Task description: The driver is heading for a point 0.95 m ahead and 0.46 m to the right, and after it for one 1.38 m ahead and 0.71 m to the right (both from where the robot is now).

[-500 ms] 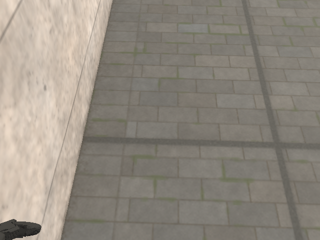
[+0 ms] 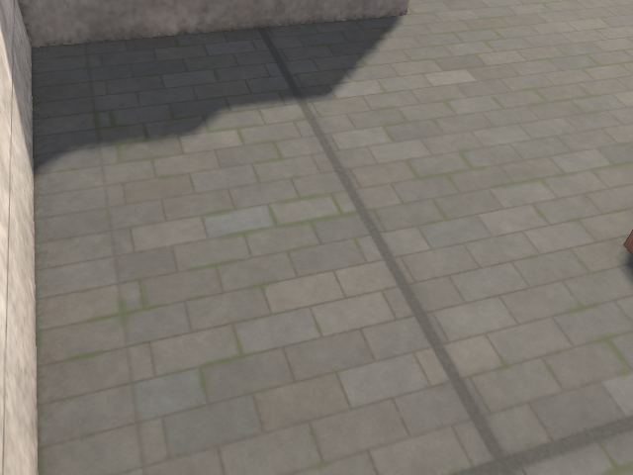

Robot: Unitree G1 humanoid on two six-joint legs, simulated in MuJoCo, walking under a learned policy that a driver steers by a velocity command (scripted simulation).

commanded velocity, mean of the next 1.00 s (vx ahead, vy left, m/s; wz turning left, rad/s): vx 1.00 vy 0.00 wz -0.65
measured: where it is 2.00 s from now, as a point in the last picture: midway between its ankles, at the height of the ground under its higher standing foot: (524, 185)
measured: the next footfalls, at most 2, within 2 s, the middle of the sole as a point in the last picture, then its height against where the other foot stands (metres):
right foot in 0.26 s outside the picture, level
left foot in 0.64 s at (283, 339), level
